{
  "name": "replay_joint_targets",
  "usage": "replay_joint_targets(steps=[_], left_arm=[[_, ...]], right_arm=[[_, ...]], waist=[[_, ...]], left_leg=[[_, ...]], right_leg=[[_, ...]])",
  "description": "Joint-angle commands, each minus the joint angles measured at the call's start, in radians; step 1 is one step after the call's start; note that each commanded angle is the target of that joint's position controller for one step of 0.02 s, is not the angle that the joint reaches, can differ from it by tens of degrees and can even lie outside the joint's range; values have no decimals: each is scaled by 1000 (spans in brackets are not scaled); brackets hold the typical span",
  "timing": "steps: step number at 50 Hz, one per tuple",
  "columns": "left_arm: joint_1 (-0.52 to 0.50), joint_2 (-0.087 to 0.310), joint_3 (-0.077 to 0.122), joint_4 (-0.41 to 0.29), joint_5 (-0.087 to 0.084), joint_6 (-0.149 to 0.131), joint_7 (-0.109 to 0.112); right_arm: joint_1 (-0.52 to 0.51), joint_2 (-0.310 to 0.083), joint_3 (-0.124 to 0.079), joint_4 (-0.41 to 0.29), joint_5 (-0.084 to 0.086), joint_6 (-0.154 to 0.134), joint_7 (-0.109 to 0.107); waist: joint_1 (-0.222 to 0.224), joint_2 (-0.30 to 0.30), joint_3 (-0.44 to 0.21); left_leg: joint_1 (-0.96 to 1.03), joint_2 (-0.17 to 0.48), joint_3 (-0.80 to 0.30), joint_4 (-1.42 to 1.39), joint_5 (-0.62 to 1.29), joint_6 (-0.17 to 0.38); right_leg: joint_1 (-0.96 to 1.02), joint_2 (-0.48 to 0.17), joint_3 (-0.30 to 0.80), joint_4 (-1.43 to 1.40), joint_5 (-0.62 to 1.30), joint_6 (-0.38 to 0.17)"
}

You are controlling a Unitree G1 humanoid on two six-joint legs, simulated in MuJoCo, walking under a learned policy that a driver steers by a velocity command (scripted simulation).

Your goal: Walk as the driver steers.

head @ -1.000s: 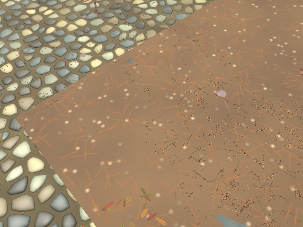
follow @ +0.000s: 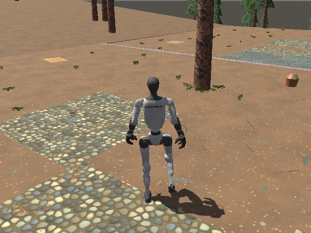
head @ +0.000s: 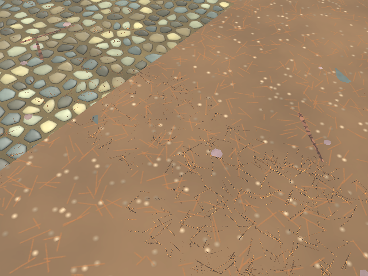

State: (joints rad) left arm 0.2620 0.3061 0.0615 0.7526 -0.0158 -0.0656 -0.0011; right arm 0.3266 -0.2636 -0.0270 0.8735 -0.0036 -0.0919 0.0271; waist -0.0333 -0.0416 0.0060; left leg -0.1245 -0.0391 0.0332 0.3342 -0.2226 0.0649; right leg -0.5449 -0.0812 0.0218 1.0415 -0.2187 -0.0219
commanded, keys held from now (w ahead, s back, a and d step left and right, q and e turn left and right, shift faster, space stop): w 1.00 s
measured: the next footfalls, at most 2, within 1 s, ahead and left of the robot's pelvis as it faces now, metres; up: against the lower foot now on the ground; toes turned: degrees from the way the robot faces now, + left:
right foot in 0.32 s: +0.36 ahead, -0.14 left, +0.00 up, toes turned -1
left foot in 0.84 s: +0.65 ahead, +0.11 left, +0.00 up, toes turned +2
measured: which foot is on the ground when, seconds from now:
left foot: down 0.00-0.32, up 0.34-0.82, down 0.84-1.00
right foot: up 0.00-0.30, down 0.32-0.86, up 0.88-1.00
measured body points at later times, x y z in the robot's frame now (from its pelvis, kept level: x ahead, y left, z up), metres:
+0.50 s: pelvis +0.28 -0.05 -0.01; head +0.31 -0.06 +0.44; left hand +0.39 +0.22 -0.12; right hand +0.38 -0.33 -0.13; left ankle +0.25 +0.10 -0.66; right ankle +0.32 -0.14 -0.75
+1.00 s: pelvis +0.57 +0.02 -0.01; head +0.59 +0.04 +0.44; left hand +0.65 +0.30 -0.14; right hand +0.68 -0.25 -0.11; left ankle +0.61 +0.11 -0.75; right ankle +0.52 -0.14 -0.66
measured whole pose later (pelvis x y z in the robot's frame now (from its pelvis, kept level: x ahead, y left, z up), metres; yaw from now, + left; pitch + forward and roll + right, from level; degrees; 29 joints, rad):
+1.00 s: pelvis +0.57 +0.02 -0.01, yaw +0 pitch +1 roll +0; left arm 0.27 0.31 0.05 0.83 -0.02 -0.08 0.00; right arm 0.22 -0.28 -0.04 0.80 -0.01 -0.08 0.03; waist -0.01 -0.04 0.04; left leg -0.29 -0.03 0.05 0.43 -0.15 0.06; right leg -0.47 -0.07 0.03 1.12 -0.33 -0.03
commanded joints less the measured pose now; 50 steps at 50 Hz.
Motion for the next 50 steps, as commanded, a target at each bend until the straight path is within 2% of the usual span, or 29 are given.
replay_joint_targets(steps=[1, 5, 10, 13, 14, 15, 16, 17, 18, 19, 20, 21, 22, 25, 28, 31, 34, 37, 39, 40, 41, 42, 43, 44, 45, 46, 47, 48, 50], left_arm=[[-66, 54, 14, -85, 11, -11, -1], [-209, 10, -8, -132, 4, -24, -16], [-332, 17, -13, -182, -6, -37, -48], [-282, 61, 3, -179, -3, -39, -55], [-194, 93, 18, -158, -1, -36, -49], [-35, 133, 40, -113, -2, -32, -39], [147, 194, 56, -75, 10, -24, -25], [176, 261, 66, -55, 15, -25, -31], [176, 147, 41, -56, 7, -23, -29], [94, 120, 29, -59, 6, -24, -24], [28, 107, 23, -63, 9, -24, -24], [-17, 86, 18, -66, 17, -27, -28], [-40, 68, 12, -66, 28, -33, -29], [-47, 76, 16, -39, 12, -51, -32], [-14, 108, 24, -9, 13, -52, -20], [18, 126, 26, 11, 8, -41, -10], [88, 151, 32, 46, -2, -31, -7], [116, 157, 35, 74, -8, -12, -1], [111, 167, 40, 84, -8, 1, 4], [95, 174, 41, 83, -6, 7, 6], [82, 163, 35, 81, -2, 14, 8], [93, 120, 16, 65, 14, 16, 11], [212, 9, -19, 36, 17, -4, 3], [191, 49, -15, 53, 5, -26, -1], [106, 132, 9, 33, -25, -39, -8], [41, 130, 7, 15, -28, -44, -6], [6, 120, 9, 10, -12, -41, -2], [16, 112, 14, 15, -2, -31, 1], [54, 73, 8, 30, 4, -10, 2]], right_arm=[[-24, -165, -36, -55, 6, -15, -13], [26, -180, -36, -32, 13, -3, -27], [105, -190, -41, 6, 23, 19, -32], [95, -217, -53, 7, 21, 32, -38], [85, -229, -57, 5, 18, 39, -39], [70, -220, -51, -3, 13, 47, -42], [82, -178, -32, -30, -9, 45, -45], [239, -24, 11, -42, -4, 22, -30], [149, -149, -15, -31, 25, -2, -21], [34, -195, -31, -74, 52, -16, -16], [-24, -181, -27, -89, 47, -23, -20], [-46, -170, -30, -91, 30, -21, -23], [-20, -160, -32, -85, 24, -12, -22], [5, -108, -22, -80, 16, 20, -26], [-108, -99, -17, -122, 3, 25, -29], [-219, -80, -9, -149, 5, 11, -18], [-315, -80, -6, -179, 16, 1, -5], [-363, -102, -12, -208, 19, -4, 11], [-336, -121, -20, -207, 18, -7, 18], [-281, -139, -30, -195, 18, -8, 17], [-153, -172, -51, -157, 16, -7, 12], [16, -231, -74, -117, 10, -4, 2], [105, -340, -99, -101, -6, 4, -3], [126, -257, -78, -98, 10, 6, 2], [55, -206, -60, -106, 13, 4, 2], [-15, -180, -53, -120, 10, 4, 1], [-70, -151, -45, -125, 4, 3, 3], [-102, -125, -37, -130, -5, -2, 5], [-113, -127, -39, -123, -5, -13, 7]], waist=[[3, 101, 61], [-41, 104, 83], [-58, 97, 116], [1, 127, 53], [54, 145, -16], [139, 135, -121], [197, 46, -276], [94, -235, -425], [153, -139, -389], [140, -98, -203], [108, -4, -116], [76, 24, -52], [39, -1, -44], [2, -17, -17], [24, -5, 36], [64, -1, 56], [105, 0, 64], [103, -9, 68], [75, -24, 46], [40, -35, 12], [-28, -23, -67], [-91, 27, -206], [-50, 270, -341], [-78, 292, -392], [-72, 212, -231], [-47, 148, -136], [-20, 107, -63], [12, 125, -38], [42, 140, -39]], left_leg=[[78, 246, -231, -226, 141, 147], [52, 213, -127, -237, 235, 127], [161, 272, -119, -194, 306, 123], [250, 293, -111, -70, 618, 96], [258, 280, -95, 47, 804, 85], [196, 235, -59, 239, 868, 57], [-40, 188, -43, 541, 576, 30], [-438, -22, -73, 897, -267, -32], [-550, 8, -191, 999, -345, -22], [-613, 61, -160, 1002, -266, -12], [-585, 112, -130, 952, -174, -13], [-553, 142, -118, 891, -118, -23], [-491, 169, -126, 861, -79, -29], [-448, 191, -108, 772, -50, -62], [-520, 201, -96, 607, 95, -94], [-480, 168, -64, 379, 280, -92], [-457, 138, -49, 263, 344, -85], [-491, 127, -66, 195, 269, -50], [-446, 111, -56, 172, 187, -23], [-361, 86, -31, 158, 155, -6], [-185, 54, 0, 138, 156, 21], [93, 139, -82, 182, 186, 68], [475, 388, -540, 131, 33, 230], [517, 428, -783, -21, -107, 265], [402, 399, -645, -39, -159, 211], [262, 359, -513, -54, -102, 179], [133, 319, -420, -84, -12, 166], [48, 284, -353, -115, 62, 152], [-28, 260, -283, -164, 158, 164]], right_leg=[[-202, -43, 21, -111, 118, 31], [-126, -10, -23, -374, 287, 46], [-111, 24, -24, -518, 297, 8], [-4, 67, -45, -543, 186, -41], [121, 99, -70, -542, 157, -67], [347, 110, -85, -563, 190, -101], [692, -66, 106, -498, 200, -160], [1020, -314, 634, -602, -38, -338], [977, -299, 727, -720, -170, -314], [829, -264, 556, -749, -125, -266], [675, -224, 438, -775, -10, -242], [555, -183, 349, -803, 100, -231], [481, -155, 292, -834, 156, -224], [371, -135, 196, -905, 223, -243], [352, -116, 126, -943, 237, -241], [354, -74, 48, -944, 237, -199], [420, -102, 47, -927, 208, -189], [547, -158, 66, -868, 245, -171], [606, -180, 75, -810, 334, -151], [616, -169, 63, -740, 466, -137], [589, -122, 25, -583, 592, -113], [449, -70, -16, -334, 476, -79], [31, 100, -59, 60, 35, 1], [-119, 134, 83, 203, -366, 3], [-212, 72, 100, 260, -316, -13], [-207, 17, 66, 224, -223, -22], [-178, -18, 49, 159, -150, -17], [-116, -49, 55, 106, -94, -13], [-44, -58, 45, 69, -43, 5]])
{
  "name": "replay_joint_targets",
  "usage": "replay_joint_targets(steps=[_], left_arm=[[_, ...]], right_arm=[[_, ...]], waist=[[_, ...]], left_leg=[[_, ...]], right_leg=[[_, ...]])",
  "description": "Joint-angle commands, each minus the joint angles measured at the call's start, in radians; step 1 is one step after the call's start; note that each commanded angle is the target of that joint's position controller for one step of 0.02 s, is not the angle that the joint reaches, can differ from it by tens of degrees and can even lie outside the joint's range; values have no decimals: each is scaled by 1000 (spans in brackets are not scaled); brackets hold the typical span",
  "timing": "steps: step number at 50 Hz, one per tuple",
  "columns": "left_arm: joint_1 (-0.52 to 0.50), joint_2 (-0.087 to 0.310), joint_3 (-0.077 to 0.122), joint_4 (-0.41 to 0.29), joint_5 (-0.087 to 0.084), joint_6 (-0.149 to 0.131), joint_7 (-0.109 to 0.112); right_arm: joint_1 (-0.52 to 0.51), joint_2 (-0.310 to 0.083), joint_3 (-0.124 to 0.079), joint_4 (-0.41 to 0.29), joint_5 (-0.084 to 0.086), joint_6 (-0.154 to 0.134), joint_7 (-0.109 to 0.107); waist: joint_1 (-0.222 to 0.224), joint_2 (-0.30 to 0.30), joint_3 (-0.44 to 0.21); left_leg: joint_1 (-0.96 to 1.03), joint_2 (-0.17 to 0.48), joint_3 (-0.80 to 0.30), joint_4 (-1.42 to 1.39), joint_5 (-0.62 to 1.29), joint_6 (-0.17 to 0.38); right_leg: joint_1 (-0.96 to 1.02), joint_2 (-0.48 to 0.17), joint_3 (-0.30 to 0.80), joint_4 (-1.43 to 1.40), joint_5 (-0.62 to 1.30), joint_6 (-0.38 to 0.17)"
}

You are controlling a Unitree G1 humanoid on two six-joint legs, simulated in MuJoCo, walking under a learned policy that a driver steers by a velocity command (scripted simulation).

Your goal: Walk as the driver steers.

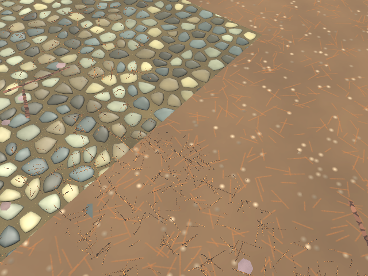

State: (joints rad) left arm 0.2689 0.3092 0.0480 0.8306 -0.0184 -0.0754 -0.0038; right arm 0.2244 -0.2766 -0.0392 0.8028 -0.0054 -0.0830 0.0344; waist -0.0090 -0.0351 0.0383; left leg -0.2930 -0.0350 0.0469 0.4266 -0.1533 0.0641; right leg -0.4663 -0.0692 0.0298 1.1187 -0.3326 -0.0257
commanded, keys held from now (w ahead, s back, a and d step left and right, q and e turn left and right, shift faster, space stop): w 0.56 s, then w+q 0.44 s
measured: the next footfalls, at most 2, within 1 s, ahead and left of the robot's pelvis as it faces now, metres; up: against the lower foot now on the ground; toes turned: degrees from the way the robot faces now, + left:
right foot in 0.38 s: +0.39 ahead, -0.15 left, +0.00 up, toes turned -2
left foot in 0.92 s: +0.67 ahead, +0.10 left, +0.00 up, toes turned +11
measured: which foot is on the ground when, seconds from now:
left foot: down 0.00-0.40, up 0.42-0.90, down 0.92-1.00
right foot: up 0.00-0.36, down 0.38-0.94, up 0.96-1.00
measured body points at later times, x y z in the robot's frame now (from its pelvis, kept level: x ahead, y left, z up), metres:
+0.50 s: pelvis +0.28 -0.06 -0.01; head +0.31 -0.07 +0.44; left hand +0.43 +0.21 -0.11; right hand +0.32 -0.34 -0.14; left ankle +0.16 +0.08 -0.65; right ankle +0.34 -0.14 -0.74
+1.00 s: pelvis +0.56 +0.01 -0.02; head +0.60 +0.02 +0.43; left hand +0.56 +0.29 -0.15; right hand +0.78 -0.22 -0.11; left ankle +0.63 +0.10 -0.74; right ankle +0.41 -0.15 -0.66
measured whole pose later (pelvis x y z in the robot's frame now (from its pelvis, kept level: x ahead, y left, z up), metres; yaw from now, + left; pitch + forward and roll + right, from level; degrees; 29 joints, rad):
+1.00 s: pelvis +0.56 +0.01 -0.02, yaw +11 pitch +2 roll -1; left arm 0.27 0.29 0.05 0.89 -0.01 -0.08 0.00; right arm 0.13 -0.29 -0.07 0.73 0.02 -0.06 0.04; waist 0.02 0.00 0.06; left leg -0.47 -0.05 0.03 0.60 -0.17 0.10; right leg -0.22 -0.02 -0.03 1.08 -0.46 0.00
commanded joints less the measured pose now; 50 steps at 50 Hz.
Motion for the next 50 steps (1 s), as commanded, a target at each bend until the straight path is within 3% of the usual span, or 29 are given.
replay_joint_targets(steps=[1, 4, 8, 13, 16, 17, 18, 19, 20, 21, 22, 23, 24, 25, 26, 29, 36, 41, 43, 44, 45, 46, 47, 48, 49, 50], left_arm=[[43, 61, 19, -50, 9, 8, 6], [-54, 51, 17, -83, 17, 11, 10], [-186, 20, 4, -114, 13, -4, -4], [-318, 25, 0, -164, 2, -18, -31], [-300, 51, 7, -169, 3, -24, -44], [-249, 70, 17, -156, 4, -25, -44], [-132, 99, 35, -121, 7, -25, -39], [33, 150, 58, -74, 12, -23, -29], [159, 253, 81, -56, 30, -18, -20], [182, 209, 70, -41, 12, -12, -23], [121, 146, 49, -50, 4, -12, -22], [53, 117, 40, -63, 8, -11, -19], [-7, 93, 32, -67, 15, -12, -21], [-46, 62, 23, -72, 23, -18, -23], [-63, 58, 21, -71, 28, -21, -25], [-56, 86, 31, -47, 23, -36, -22], [8, 123, 39, 10, 25, -34, 3], [58, 134, 48, 52, 11, -2, 10], [38, 154, 55, 47, 7, 15, 18], [26, 169, 60, 41, 6, 23, 24], [11, 174, 61, 34, 8, 34, 31], [11, 160, 54, 22, 11, 39, 39], [79, 81, 24, -22, 34, 21, 34], [83, 25, -1, -35, 38, -18, 16], [-12, 109, 21, -55, -2, -54, -4], [-75, 115, 19, -78, -22, -72, -10]], right_arm=[[-5, -122, -30, -43, 0, -27, -2], [33, -147, -38, -14, 4, -27, -16], [85, -164, -40, 14, 13, -15, -30], [171, -178, -46, 67, 22, 10, -36], [164, -191, -54, 79, 26, 25, -44], [148, -200, -57, 77, 25, 30, -46], [127, -197, -55, 73, 25, 36, -47], [130, -166, -41, 61, 15, 38, -50], [218, -74, -10, 29, -1, 22, -44], [241, -50, 0, 45, 11, -1, -37], [157, -154, -26, 27, 38, -20, -28], [76, -163, -28, 3, 52, -30, -25], [38, -150, -28, -3, 40, -30, -28], [38, -146, -35, 1, 26, -21, -32], [63, -125, -33, 9, 22, -9, -32], [66, -83, -26, 7, 17, 17, -37], [-139, -50, -13, -55, 25, 11, -16], [-235, -55, -13, -121, 26, 12, 12], [-217, -74, -23, -138, 25, 13, 24], [-173, -95, -34, -137, 23, 17, 26], [-63, -126, -55, -116, 23, 20, 25], [98, -184, -88, -76, 26, 24, 14], [221, -302, -123, -61, 23, 31, -5], [195, -286, -110, -81, 36, 26, -4], [190, -217, -87, -85, 26, 22, -3], [146, -180, -78, -92, 20, 17, -6]], waist=[[23, 124, -61], [6, 93, -23], [-41, 91, 7], [-80, 87, 44], [-45, 105, 22], [-11, 119, -13], [56, 113, -85], [122, 85, -209], [111, -107, -369], [109, -237, -447], [121, -141, -300], [101, -88, -185], [69, -25, -102], [38, -30, -68], [13, -49, -61], [-12, -36, -38], [64, -10, 19], [88, -1, 47], [59, -23, 23], [30, -42, -19], [-33, -43, -85], [-109, -7, -171], [-107, 184, -299], [-67, 270, -407], [-111, 193, -349], [-98, 133, -232]], left_leg=[[124, 252, -264, -273, 130, 173], [146, 245, -201, -304, 204, 176], [168, 210, -120, -318, 182, 139], [312, 270, -130, -269, 198, 136], [395, 303, -139, -191, 337, 112], [401, 294, -129, -129, 482, 101], [377, 256, -95, 9, 624, 79], [254, 204, -58, 221, 565, 48], [-113, 76, -12, 602, 176, -16], [-343, -33, -112, 818, -420, -42], [-450, 37, -172, 894, -400, -26], [-465, 90, -141, 868, -310, -14], [-434, 131, -118, 799, -232, -19], [-380, 162, -122, 736, -177, -24], [-324, 173, -123, 712, -146, -32], [-320, 186, -110, 626, -77, -64], [-327, 143, -77, 251, 268, -62], [-403, 119, -59, 154, 177, -18], [-353, 84, -13, 148, 73, 12], [-277, 49, 21, 157, 20, 30], [-131, 8, 49, 138, 11, 55], [118, -12, 17, 101, 53, 94], [514, 225, -383, 100, 19, 234], [701, 378, -856, -85, -108, 366], [668, 357, -776, -124, -150, 314], [541, 317, -630, -126, -103, 273]], right_leg=[[-128, -73, 33, -35, 95, 19], [-205, -79, 29, -187, 226, 46], [-171, -45, -5, -442, 418, 46], [-196, -13, -14, -582, 397, 18], [-147, 8, -21, -622, 291, -21], [-60, 34, -44, -630, 258, -39], [109, 66, -75, -658, 274, -65], [380, 22, -34, -624, 304, -105], [781, -233, 350, -613, 257, -238], [898, -336, 698, -776, 104, -331], [794, -302, 604, -811, 8, -280], [653, -262, 460, -833, 36, -242], [510, -219, 361, -870, 117, -223], [418, -183, 292, -900, 192, -206], [359, -165, 252, -930, 233, -205], [294, -156, 152, -989, 341, -225], [345, -127, -64, -1036, 369, -161], [557, -197, -110, -960, 470, -135], [605, -208, -138, -863, 708, -112], [614, -205, -155, -775, 888, -99], [590, -185, -182, -616, 1010, -78], [466, -141, -208, -390, 954, -43], [78, -39, -220, -8, 530, 17], [-208, 143, -41, 233, -229, 49], [-318, 73, 80, 279, -200, 19], [-337, 28, 63, 231, -119, -3]])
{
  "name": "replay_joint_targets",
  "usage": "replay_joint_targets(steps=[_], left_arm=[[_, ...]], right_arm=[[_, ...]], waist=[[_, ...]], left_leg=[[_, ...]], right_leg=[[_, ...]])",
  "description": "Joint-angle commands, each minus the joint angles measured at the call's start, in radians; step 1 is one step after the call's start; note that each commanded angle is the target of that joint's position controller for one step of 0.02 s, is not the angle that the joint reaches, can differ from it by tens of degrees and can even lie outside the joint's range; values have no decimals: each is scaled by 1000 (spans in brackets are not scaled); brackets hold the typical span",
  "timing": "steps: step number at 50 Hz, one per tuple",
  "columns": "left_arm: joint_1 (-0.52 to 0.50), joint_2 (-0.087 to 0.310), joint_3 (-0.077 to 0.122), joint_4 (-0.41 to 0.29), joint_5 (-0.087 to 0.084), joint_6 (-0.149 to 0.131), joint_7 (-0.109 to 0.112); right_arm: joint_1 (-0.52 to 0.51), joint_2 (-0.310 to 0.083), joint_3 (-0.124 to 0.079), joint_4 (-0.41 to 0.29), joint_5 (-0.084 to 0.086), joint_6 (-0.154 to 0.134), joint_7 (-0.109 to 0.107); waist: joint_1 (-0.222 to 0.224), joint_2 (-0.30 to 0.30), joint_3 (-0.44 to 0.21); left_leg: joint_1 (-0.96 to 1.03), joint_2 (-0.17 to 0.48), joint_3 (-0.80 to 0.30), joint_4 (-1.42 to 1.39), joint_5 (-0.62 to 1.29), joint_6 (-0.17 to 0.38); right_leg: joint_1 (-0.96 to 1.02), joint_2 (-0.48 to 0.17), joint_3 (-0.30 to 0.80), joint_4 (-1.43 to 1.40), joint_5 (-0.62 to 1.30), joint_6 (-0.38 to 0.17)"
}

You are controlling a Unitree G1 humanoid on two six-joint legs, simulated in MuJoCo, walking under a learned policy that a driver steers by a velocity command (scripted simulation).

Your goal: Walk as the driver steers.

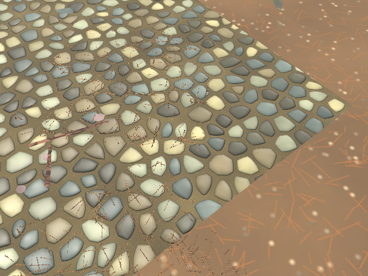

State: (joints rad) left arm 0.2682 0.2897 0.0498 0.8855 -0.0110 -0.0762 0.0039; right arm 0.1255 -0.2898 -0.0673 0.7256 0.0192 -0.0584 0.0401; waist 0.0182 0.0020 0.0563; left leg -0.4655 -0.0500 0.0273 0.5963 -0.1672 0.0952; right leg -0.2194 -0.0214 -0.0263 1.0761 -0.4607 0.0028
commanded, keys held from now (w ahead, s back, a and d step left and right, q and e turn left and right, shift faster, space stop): w+q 1.00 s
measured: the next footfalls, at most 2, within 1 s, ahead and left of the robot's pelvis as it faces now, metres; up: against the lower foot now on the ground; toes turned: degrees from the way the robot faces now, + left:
right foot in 0.40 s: +0.43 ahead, -0.11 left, +0.00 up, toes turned +17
left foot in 0.92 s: +0.58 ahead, +0.25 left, +0.00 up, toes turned +35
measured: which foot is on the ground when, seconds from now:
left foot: down 0.00-0.42, up 0.44-0.90, down 0.92-1.00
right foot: up 0.00-0.38, down 0.40-0.94, up 0.96-1.00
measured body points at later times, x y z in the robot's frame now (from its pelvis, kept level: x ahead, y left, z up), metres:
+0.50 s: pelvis +0.29 -0.03 +0.01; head +0.32 -0.03 +0.46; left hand +0.40 +0.27 -0.07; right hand +0.43 -0.29 -0.11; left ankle +0.14 +0.06 -0.65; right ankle +0.39 -0.12 -0.72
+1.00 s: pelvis +0.51 +0.12 +0.00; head +0.55 +0.15 +0.44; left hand +0.40 +0.40 -0.13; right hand +0.83 +0.01 -0.08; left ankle +0.54 +0.23 -0.72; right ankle +0.45 -0.10 -0.63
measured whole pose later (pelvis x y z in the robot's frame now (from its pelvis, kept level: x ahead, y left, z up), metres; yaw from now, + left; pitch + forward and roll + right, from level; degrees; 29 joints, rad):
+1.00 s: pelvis +0.51 +0.12 +0.00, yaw +35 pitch +1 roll -1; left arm 0.26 0.31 0.06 0.83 -0.02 -0.08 -0.01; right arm 0.13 -0.30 -0.08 0.59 0.02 -0.03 0.04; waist 0.04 0.00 0.08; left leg -0.47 -0.05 0.03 0.63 -0.19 0.10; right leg -0.23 -0.07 -0.03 1.11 -0.48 0.02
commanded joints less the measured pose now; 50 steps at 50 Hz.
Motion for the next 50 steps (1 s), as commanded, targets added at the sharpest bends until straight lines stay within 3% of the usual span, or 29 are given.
replay_joint_targets(steps=[1, 2, 3, 6, 11, 14, 17, 19, 20, 21, 22, 23, 24, 25, 26, 27, 29, 32, 37, 41, 43, 44, 45, 46, 47, 48, 49, 50], left_arm=[[-92, 125, 18, -133, -14, -76, -13], [-90, 137, 29, -127, 8, -68, -6], [-76, 133, 31, -128, 16, -55, -5], [-76, 97, 27, -141, 28, -27, 0], [-261, 54, 10, -199, 20, -31, -6], [-322, 73, 15, -229, 6, -40, -16], [-308, 112, 29, -234, 3, -54, -27], [-201, 135, 45, -206, 4, -64, -24], [-90, 170, 59, -189, 19, -69, -18], [44, 235, 76, -178, 33, -68, -10], [112, 256, 85, -142, 18, -50, -17], [69, 165, 61, -164, 3, -44, -18], [24, 124, 49, -174, 7, -35, -13], [-23, 111, 42, -175, 19, -30, -13], [-53, 87, 35, -169, 24, -30, -11], [-67, 80, 31, -163, 27, -32, -9], [-68, 84, 36, -148, 18, -39, -9], [-54, 122, 50, -127, 16, -43, -8], [-33, 154, 57, -103, 10, -26, -1], [18, 190, 68, -76, -9, -5, -1], [13, 219, 77, -75, -20, 8, 3], [10, 235, 82, -77, -25, 15, 7], [-3, 238, 82, -80, -30, 22, 11], [4, 208, 70, -86, -21, 22, 15], [83, 76, 26, -135, 35, 8, 5], [51, 80, 10, -165, 20, -30, -8], [-77, 167, 34, -190, -25, -52, -18], [-110, 157, 28, -206, -30, -64, -19]], right_arm=[[182, -146, -43, -25, -6, -9, -12], [131, -113, -32, -42, -13, -11, -15], [104, -108, -29, -58, -20, -9, -18], [112, -142, -40, -63, -12, -13, -33], [182, -165, -49, -43, 0, -2, -56], [231, -162, -51, -23, 7, 6, -58], [239, -153, -51, -21, 5, 15, -65], [216, -136, -47, -30, 1, 22, -64], [212, -92, -30, -42, -4, 20, -60], [270, -37, -13, -60, -6, 15, -59], [355, -35, -3, -85, 15, 7, -60], [320, -133, -23, -65, 22, 8, -61], [221, -163, -32, -80, 16, 15, -60], [173, -152, -33, -91, 4, 18, -59], [156, -138, -37, -97, -3, 21, -55], [167, -117, -36, -99, 5, 26, -49], [164, -78, -29, -108, 11, 38, -44], [112, -60, -22, -138, 3, 41, -41], [-17, -36, -8, -168, 4, 26, -12], [-105, -41, -8, -212, 7, 27, 11], [-83, -71, -23, -221, 2, 31, 15], [-29, -97, -37, -214, -1, 36, 14], [99, -135, -60, -182, 0, 40, 10], [276, -195, -94, -133, 3, 48, -6], [315, -311, -114, -123, 13, 49, -25], [321, -296, -97, -163, 9, 28, -16], [304, -218, -73, -150, -1, 13, -8], [258, -195, -64, -142, -2, 3, -8]], waist=[[-80, 10, -159], [-45, 11, -122], [-19, 34, -104], [0, 44, -82], [-69, 69, -50], [-91, 82, -46], [-70, 105, -53], [-8, 125, -87], [45, 96, -183], [64, -65, -323], [35, -366, -403], [53, -223, -289], [67, -133, -173], [48, -73, -101], [26, -80, -67], [6, -107, -52], [-1, -120, -40], [2, -81, -31], [48, -61, -5], [65, -61, 27], [28, -85, -3], [-11, -102, -45], [-89, -91, -114], [-175, -48, -202], [-102, 229, -282], [-110, 224, -464], [-152, 110, -351], [-119, 82, -232]], left_leg=[[554, 290, -505, -312, 8, 213], [441, 258, -433, -333, 97, 195], [364, 237, -411, -358, 144, 197], [254, 206, -334, -393, 244, 208], [191, 131, -264, -377, 136, 133], [237, 157, -327, -335, 77, 117], [330, 193, -418, -242, 72, 100], [332, 169, -436, -147, 127, 72], [278, 115, -390, 17, 133, 41], [35, 4, -274, 325, -67, -21], [-239, -44, -197, 588, -443, -59], [-327, 32, -226, 693, -388, -70], [-338, 66, -187, 711, -304, -75], [-305, 98, -168, 677, -236, -78], [-273, 128, -171, 631, -193, -77], [-229, 149, -161, 605, -169, -77], [-219, 162, -134, 564, -141, -84], [-267, 176, -129, 453, -45, -102], [-212, 157, -56, 179, 180, -91], [-196, 134, -4, 61, 132, -55], [-116, 84, 42, 35, 32, -16], [-30, 46, 70, 31, -18, 7], [143, 2, 90, -16, 4, 40], [431, -6, 40, -53, 49, 80], [797, 259, -413, -61, 27, 218], [916, 394, -873, -249, -197, 352], [847, 365, -755, -300, -186, 280], [704, 328, -626, -305, -113, 245]], right_leg=[[-545, -59, 110, 168, 73, -30], [-474, -89, 110, 84, 115, -22], [-418, -96, 111, 50, 138, -10], [-385, -84, 85, -81, 215, 42], [-307, -15, 71, -456, 532, 69], [-276, 8, 93, -544, 560, 59], [-249, 11, 119, -597, 457, 27], [-105, 18, 92, -646, 408, -13], [96, -50, 138, -636, 399, -59], [431, -249, 385, -624, 321, -151], [602, -410, 793, -733, 71, -258], [517, -389, 766, -774, -96, -229], [390, -349, 602, -785, -39, -191], [263, -309, 487, -809, 85, -177], [188, -276, 402, -830, 184, -171], [132, -249, 328, -855, 241, -163], [98, -233, 229, -897, 320, -176], [121, -248, 134, -926, 441, -199], [160, -218, -44, -928, 534, -163], [260, -255, -100, -893, 610, -140], [305, -263, -137, -793, 889, -120], [314, -259, -156, -691, 1056, -110], [278, -238, -184, -516, 1136, -90], [111, -202, -198, -267, 1013, -53], [-324, -70, -183, 107, 169, 7], [-519, 55, 58, 304, -167, 17], [-616, -3, 119, 320, -70, -2], [-615, -40, 106, 244, 22, -16]])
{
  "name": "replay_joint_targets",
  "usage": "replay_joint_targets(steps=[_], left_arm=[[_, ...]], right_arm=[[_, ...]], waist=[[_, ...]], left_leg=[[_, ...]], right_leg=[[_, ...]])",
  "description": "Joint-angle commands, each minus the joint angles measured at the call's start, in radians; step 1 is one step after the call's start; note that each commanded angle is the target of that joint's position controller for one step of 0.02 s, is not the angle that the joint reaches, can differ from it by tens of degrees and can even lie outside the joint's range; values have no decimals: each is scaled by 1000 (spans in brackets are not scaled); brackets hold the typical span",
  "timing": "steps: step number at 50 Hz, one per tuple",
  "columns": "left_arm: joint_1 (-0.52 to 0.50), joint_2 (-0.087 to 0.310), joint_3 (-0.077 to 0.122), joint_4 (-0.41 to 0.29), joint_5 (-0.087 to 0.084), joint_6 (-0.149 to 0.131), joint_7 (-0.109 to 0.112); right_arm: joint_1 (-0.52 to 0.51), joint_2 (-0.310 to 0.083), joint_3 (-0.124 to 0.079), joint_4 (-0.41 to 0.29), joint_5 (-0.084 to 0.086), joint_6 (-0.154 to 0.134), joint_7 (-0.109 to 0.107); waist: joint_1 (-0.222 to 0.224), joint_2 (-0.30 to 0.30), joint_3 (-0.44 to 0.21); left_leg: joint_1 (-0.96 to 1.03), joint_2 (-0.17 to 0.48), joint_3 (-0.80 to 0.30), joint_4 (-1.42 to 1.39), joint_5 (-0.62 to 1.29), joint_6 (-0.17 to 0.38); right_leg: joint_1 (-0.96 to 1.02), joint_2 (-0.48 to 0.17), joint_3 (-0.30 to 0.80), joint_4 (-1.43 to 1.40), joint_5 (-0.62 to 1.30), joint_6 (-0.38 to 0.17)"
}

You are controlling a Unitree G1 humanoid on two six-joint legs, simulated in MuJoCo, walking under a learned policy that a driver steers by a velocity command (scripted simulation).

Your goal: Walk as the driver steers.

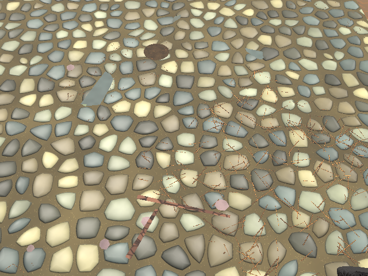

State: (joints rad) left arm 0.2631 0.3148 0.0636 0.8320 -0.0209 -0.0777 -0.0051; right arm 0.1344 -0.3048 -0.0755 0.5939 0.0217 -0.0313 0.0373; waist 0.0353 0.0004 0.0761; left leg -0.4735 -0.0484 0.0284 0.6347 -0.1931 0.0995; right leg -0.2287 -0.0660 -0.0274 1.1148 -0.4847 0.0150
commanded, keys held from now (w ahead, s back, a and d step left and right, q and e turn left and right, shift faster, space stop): w+q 0.40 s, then w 0.60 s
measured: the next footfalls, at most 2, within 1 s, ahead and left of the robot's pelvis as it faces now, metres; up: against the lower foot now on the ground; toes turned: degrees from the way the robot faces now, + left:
right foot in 0.40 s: +0.42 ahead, -0.11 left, +0.00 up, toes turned +18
left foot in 0.90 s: +0.59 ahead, +0.22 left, +0.00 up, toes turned +21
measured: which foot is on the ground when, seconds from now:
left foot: down 0.00-0.40, up 0.42-0.88, down 0.90-1.00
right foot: up 0.00-0.38, down 0.40-0.92, up 0.94-1.00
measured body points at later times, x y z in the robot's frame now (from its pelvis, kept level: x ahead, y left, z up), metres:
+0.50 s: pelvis +0.29 -0.03 +0.01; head +0.31 -0.03 +0.46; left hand +0.40 +0.27 -0.08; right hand +0.43 -0.29 -0.11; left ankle +0.13 +0.06 -0.64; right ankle +0.38 -0.12 -0.72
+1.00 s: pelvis +0.52 +0.10 +0.01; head +0.54 +0.13 +0.46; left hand +0.45 +0.38 -0.12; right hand +0.79 -0.07 -0.06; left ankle +0.55 +0.21 -0.72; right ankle +0.45 -0.09 -0.64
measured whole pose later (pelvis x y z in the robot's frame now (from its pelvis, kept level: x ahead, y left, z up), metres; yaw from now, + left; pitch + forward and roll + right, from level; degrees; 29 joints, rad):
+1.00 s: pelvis +0.52 +0.10 +0.01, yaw +20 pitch +2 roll -1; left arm 0.34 0.31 0.04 0.86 -0.03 -0.07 -0.01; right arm 0.13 -0.27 -0.04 0.66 0.00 -0.07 0.02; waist 0.04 -0.02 0.03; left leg -0.39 -0.02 0.03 0.53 -0.17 0.06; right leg -0.32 -0.04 0.02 1.07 -0.43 -0.01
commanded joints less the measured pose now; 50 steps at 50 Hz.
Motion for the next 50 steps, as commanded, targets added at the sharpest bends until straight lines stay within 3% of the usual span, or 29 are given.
replay_joint_targets(steps=[1, 2, 3, 5, 11, 16, 18, 19, 20, 21, 22, 23, 24, 25, 26, 27, 29, 32, 35, 38, 41, 43, 44, 45, 46, 47, 48, 49, 50], left_arm=[[-98, 123, 14, -138, 4, -65, -1], [-80, 132, 21, -130, 21, -58, 2], [-64, 133, 24, -127, 25, -45, 0], [-55, 105, 19, -124, 35, -26, 0], [-266, 43, -6, -179, 30, -22, -7], [-322, 87, 9, -208, 13, -39, -25], [-272, 107, 21, -201, 11, -47, -26], [-199, 116, 31, -181, 13, -51, -22], [-95, 147, 46, -166, 26, -57, -16], [56, 201, 57, -151, 36, -55, -9], [118, 266, 74, -103, 41, -43, -22], [84, 155, 51, -122, 16, -42, -28], [43, 99, 35, -126, 15, -36, -24], [-1, 87, 27, -131, 27, -30, -24], [-25, 71, 21, -122, 32, -26, -22], [-32, 59, 15, -117, 38, -29, -18], [-19, 55, 14, -99, 27, -36, -17], [5, 105, 26, -74, 13, -36, -12], [27, 130, 29, -57, 6, -24, -8], [82, 145, 30, -29, -3, -12, -8], [113, 160, 33, -4, -11, 4, -5], [97, 177, 37, 2, -14, 15, 0], [94, 166, 32, 3, -15, 18, 3], [92, 131, 16, -7, -1, 17, 6], [159, 32, -19, -48, 26, 2, 3], [167, 38, -22, -42, 13, -18, 0], [93, 128, 4, -58, -14, -29, -7], [27, 129, 4, -74, -21, -33, -9], [2, 116, 4, -73, -7, -30, -7]], right_arm=[[179, -152, -46, -17, -4, -27, -7], [127, -128, -36, -30, -12, -27, -11], [102, -121, -32, -40, -20, -27, -15], [99, -127, -33, -31, -16, -33, -25], [178, -157, -42, 19, -4, -23, -54], [234, -149, -43, 58, 6, -13, -59], [223, -147, -45, 60, 3, -6, -61], [212, -128, -39, 57, 2, -3, -60], [213, -82, -22, 50, -4, -4, -57], [249, -19, 2, 37, -26, -6, -57], [390, -2, 9, 16, 18, -17, -57], [362, -105, -8, 59, 25, -17, -62], [246, -142, -18, 49, 15, -14, -60], [183, -130, -16, 39, 2, -13, -61], [139, -115, -17, 26, -9, -17, -58], [140, -96, -15, 24, -6, -19, -51], [150, -58, -6, 29, -4, -19, -44], [70, -27, 12, 4, -17, -24, -38], [-21, -9, 25, -10, -14, -37, -25], [-104, -16, 26, -26, -5, -44, -13], [-148, -37, 20, -47, 0, -47, -2], [-86, -67, 5, -32, -5, -49, -1], [25, -100, -15, 4, -11, -47, -6], [183, -151, -39, 45, -16, -44, -17], [306, -260, -60, 58, -36, -35, -28], [331, -225, -50, 71, -17, -32, -24], [269, -167, -28, 69, -12, -36, -20], [207, -132, -16, 63, -13, -38, -18], [149, -104, -6, 63, -19, -41, -14]], waist=[[-87, 17, -184], [-48, 31, -151], [-24, 51, -140], [-10, 48, -129], [-82, 72, -67], [-96, 97, -62], [-65, 130, -69], [-26, 134, -93], [24, 105, -179], [61, -46, -330], [-14, -404, -388], [17, -230, -288], [40, -136, -174], [25, -66, -122], [12, -59, -74], [-10, -83, -68], [-24, -109, -80], [-11, -82, -62], [19, -78, -49], [48, -81, -37], [41, -91, -21], [-16, -95, -55], [-76, -78, -125], [-147, -48, -233], [-146, 174, -386], [-146, 274, -466], [-144, 181, -309], [-123, 138, -209], [-92, 87, -139]], left_leg=[[566, 283, -523, -345, 19, 209], [453, 251, -453, -361, 121, 196], [383, 231, -425, -383, 169, 194], [302, 212, -371, -404, 257, 202], [210, 136, -282, -399, 141, 136], [291, 181, -399, -302, 49, 107], [322, 191, -448, -239, 75, 91], [314, 166, -444, -182, 98, 71], [269, 111, -398, -25, 109, 37], [141, 33, -288, 270, -120, -8], [-211, -58, -205, 559, -426, -63], [-302, 10, -247, 663, -362, -79], [-316, 40, -219, 670, -268, -81], [-279, 68, -190, 644, -208, -82], [-264, 91, -188, 587, -167, -80], [-216, 114, -181, 543, -140, -76], [-186, 126, -147, 466, -132, -81], [-212, 149, -107, 299, -45, -97], [-157, 141, -71, 107, 112, -102], [-91, 113, -42, -13, 191, -103], [-71, 99, -41, -83, 143, -72], [52, 70, -14, -137, 111, -39], [222, 44, 8, -166, 118, -14], [466, 100, -48, -145, 123, 24], [835, 368, -446, -149, 73, 155], [881, 450, -758, -306, -100, 238], [766, 413, -655, -333, -179, 194], [636, 367, -520, -350, -148, 162], [509, 323, -428, -383, -69, 147]], right_leg=[[-544, -32, 108, 121, 109, -22], [-469, -55, 112, 54, 150, -13], [-415, -61, 112, 27, 174, -3], [-380, -53, 92, -44, 208, 28], [-320, 22, 80, -458, 538, 65], [-253, 53, 118, -601, 523, 33], [-192, 58, 111, -620, 424, 3], [-95, 64, 91, -657, 418, -19], [91, 4, 130, -657, 408, -61], [344, -176, 320, -647, 371, -116], [562, -352, 837, -792, 77, -278], [499, -328, 844, -841, -124, -257], [385, -283, 663, -843, -72, -217], [274, -239, 544, -851, 60, -201], [195, -205, 462, -867, 175, -207], [146, -177, 395, -886, 254, -201], [125, -159, 324, -916, 355, -218], [124, -171, 254, -959, 457, -245], [113, -141, 160, -974, 497, -221], [124, -144, 123, -963, 507, -204], [193, -187, 132, -930, 540, -185], [216, -188, 108, -839, 708, -159], [193, -149, 64, -702, 841, -136], [76, -101, 22, -490, 783, -100], [-282, 24, -30, -97, 373, -30], [-463, 92, 83, 93, -92, -20], [-560, 28, 117, 163, -51, -33], [-565, -16, 93, 135, 40, -44], [-529, -46, 81, 78, 114, -38]])
Over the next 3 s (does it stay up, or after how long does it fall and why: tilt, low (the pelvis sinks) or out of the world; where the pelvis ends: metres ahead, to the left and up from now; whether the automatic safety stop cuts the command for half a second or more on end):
stays up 1.36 0.39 0.02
